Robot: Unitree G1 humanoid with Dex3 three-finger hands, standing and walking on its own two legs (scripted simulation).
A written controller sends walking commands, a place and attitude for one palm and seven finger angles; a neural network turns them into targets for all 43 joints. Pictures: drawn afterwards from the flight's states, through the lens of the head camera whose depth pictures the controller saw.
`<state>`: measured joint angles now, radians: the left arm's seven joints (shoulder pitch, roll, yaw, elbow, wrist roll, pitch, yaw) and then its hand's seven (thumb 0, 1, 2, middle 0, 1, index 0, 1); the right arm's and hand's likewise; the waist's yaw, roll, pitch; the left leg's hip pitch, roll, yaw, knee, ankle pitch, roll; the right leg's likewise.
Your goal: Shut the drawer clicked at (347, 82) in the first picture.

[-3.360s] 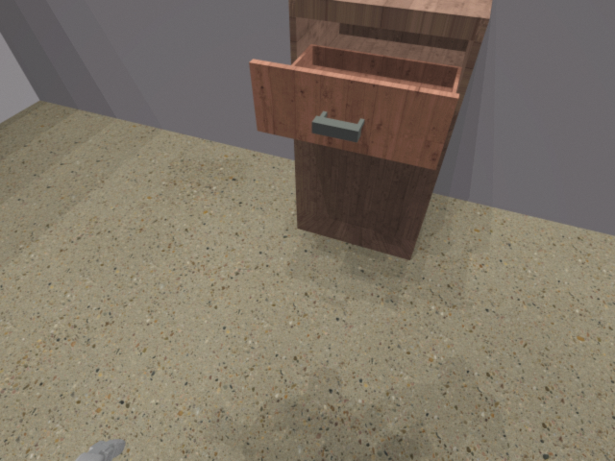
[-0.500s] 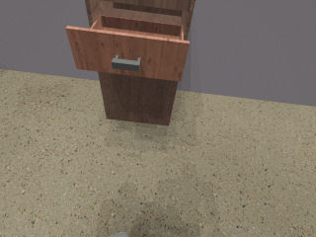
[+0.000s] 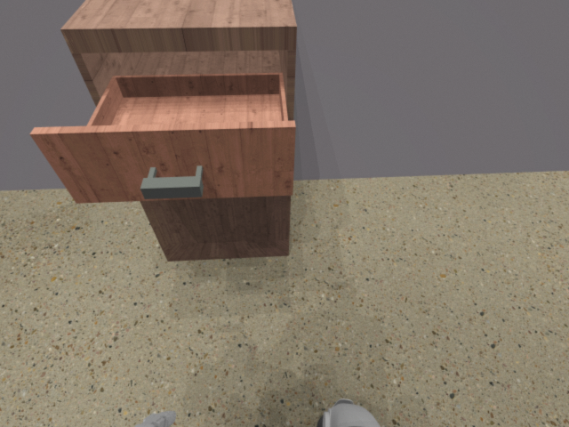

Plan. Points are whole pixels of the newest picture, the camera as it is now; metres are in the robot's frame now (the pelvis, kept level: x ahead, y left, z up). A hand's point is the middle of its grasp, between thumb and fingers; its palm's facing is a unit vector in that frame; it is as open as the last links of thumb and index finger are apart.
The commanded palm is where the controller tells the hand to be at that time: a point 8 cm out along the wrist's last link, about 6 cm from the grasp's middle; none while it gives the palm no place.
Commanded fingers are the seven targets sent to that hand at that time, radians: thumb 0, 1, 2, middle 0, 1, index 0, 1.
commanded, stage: take the last steps up to it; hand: left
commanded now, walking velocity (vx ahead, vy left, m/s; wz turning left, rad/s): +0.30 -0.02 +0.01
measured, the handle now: (174, 179) +0.54 +0.20 +0.01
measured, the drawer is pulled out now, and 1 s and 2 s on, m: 0.29 0.29 0.29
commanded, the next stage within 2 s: come to a stop and stand still in 0.56 s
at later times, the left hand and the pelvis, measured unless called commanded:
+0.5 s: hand out of the picture +0.11 +0.16 -0.18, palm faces +0.16 -0.98 -0.15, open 7.3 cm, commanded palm none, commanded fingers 0.00 0.90 0.90 -0.20 -0.30 -0.20 -0.30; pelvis +0.17 -0.01 +0.00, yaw +3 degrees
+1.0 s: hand (182, 351) +0.28 +0.18 -0.17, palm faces +0.05 -0.97 -0.23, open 7.3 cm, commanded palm none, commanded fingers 0.00 0.90 0.90 -0.20 -0.30 -0.20 -0.30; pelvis +0.23 -0.01 +0.00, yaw +1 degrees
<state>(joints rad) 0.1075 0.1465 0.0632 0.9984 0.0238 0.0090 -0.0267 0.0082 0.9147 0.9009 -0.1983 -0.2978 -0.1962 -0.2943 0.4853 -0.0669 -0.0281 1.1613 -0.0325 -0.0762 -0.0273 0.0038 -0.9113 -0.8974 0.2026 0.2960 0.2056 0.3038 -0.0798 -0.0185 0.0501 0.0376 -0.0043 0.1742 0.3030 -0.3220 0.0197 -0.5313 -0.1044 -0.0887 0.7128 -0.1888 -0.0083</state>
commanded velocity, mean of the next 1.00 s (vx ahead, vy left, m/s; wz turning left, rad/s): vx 0.08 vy -0.01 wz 0.00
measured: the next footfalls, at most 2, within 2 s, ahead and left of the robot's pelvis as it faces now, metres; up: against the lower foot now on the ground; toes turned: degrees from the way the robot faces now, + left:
right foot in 0.08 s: +0.18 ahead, -0.13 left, +0.00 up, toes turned -7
left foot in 0.52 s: +0.27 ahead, +0.11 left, +0.00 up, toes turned +11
